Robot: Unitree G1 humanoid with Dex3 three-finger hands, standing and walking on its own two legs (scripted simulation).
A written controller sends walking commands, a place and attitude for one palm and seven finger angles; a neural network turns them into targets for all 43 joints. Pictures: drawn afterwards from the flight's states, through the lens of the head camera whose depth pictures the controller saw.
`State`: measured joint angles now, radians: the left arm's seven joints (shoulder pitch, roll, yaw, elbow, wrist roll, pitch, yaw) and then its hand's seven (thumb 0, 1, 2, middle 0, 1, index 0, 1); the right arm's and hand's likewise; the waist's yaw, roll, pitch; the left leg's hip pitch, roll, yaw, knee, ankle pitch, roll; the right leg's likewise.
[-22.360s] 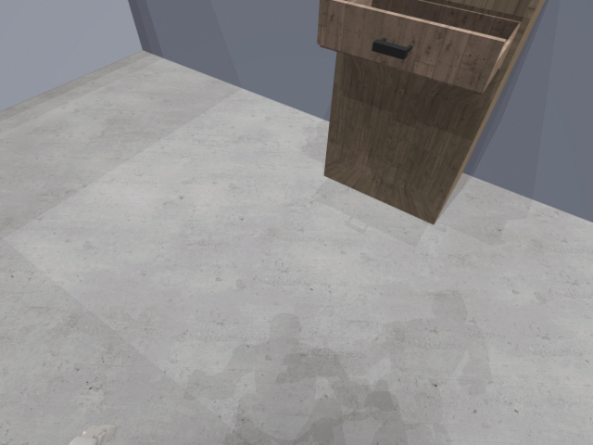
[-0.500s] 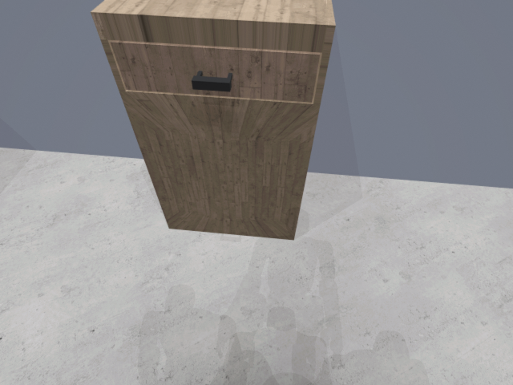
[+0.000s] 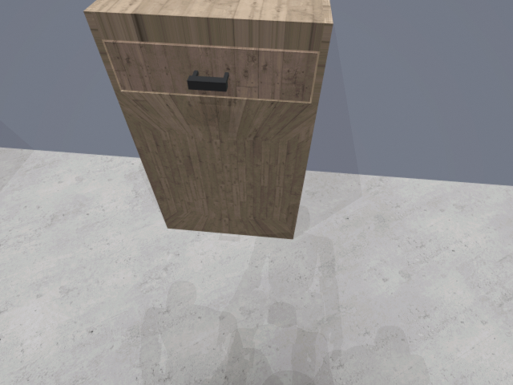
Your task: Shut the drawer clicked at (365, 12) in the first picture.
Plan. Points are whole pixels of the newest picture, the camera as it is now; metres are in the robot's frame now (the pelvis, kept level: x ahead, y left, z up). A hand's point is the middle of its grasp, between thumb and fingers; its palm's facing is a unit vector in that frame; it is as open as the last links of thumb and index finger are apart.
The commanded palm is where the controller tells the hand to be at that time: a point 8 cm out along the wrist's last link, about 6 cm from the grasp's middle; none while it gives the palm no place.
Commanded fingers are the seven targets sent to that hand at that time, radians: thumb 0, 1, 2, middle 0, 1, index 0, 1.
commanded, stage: look to check the result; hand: left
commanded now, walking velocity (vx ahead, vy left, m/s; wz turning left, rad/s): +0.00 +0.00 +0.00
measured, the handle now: (209, 79) +0.82 +0.17 +0.04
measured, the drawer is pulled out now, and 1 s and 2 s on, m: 0.00 0.00 0.00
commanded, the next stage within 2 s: stand and wait in 0.06 s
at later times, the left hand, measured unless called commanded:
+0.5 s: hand out of the picture +0.01 +0.16 -0.18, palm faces +0.03 -0.98 -0.18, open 7.4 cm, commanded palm none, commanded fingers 0.00 0.90 0.90 -0.20 -0.30 -0.20 -0.30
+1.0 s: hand out of the picture +0.01 +0.15 -0.17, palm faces +0.03 -0.98 -0.18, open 7.4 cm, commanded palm none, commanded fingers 0.00 0.90 0.90 -0.20 -0.30 -0.20 -0.30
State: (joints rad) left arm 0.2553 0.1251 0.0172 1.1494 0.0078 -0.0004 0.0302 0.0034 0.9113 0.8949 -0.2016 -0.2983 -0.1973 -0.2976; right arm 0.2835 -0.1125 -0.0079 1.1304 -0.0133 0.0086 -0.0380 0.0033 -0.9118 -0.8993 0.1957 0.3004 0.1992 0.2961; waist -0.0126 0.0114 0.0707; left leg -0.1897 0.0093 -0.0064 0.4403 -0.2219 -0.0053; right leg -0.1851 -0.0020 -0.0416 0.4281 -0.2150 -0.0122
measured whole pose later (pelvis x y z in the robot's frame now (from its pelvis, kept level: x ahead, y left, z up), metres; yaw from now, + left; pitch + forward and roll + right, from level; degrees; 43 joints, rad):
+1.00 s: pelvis +0.01 -0.01 +0.00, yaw +0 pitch -2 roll +0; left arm 0.26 0.13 0.02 1.16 0.01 -0.01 0.03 0.00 0.91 0.89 -0.20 -0.30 -0.20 -0.30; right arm 0.28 -0.13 -0.01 1.15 -0.01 0.01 -0.04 0.00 -0.91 -0.90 0.20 0.30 0.20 0.30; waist -0.01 0.01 0.07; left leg -0.15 0.03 -0.01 0.41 -0.23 -0.02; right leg -0.16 0.02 -0.04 0.41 -0.23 -0.03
